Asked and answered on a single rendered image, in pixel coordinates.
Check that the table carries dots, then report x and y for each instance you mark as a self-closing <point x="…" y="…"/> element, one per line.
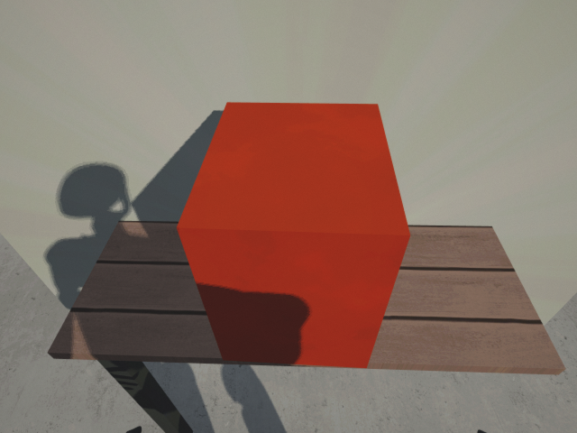
<point x="457" y="305"/>

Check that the carton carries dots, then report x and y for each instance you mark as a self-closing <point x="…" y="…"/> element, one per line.
<point x="295" y="231"/>

